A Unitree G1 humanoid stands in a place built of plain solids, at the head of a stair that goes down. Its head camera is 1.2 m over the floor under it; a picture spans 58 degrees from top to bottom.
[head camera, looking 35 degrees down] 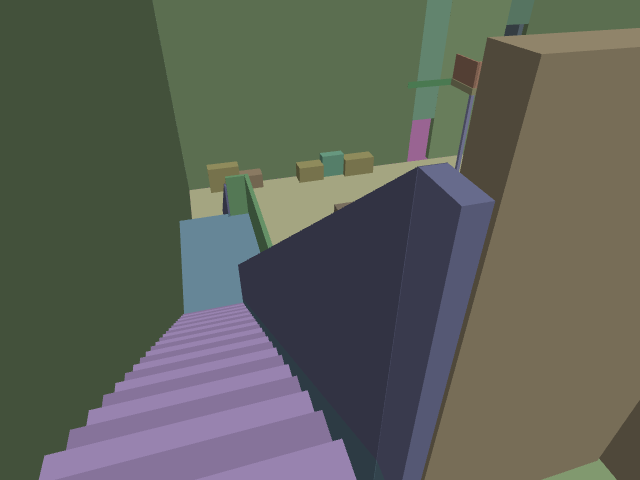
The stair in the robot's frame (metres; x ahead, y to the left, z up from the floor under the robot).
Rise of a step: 0.19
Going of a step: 0.24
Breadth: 1.14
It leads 16 degrees to the left of straight ahead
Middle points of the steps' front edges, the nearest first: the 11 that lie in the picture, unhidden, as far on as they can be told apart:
0.89 0.54 -0.38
1.12 0.60 -0.57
1.36 0.67 -0.76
1.59 0.74 -0.95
1.82 0.81 -1.15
2.05 0.88 -1.34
2.29 0.94 -1.53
2.52 1.01 -1.72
2.75 1.08 -1.91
2.98 1.15 -2.10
3.22 1.22 -2.29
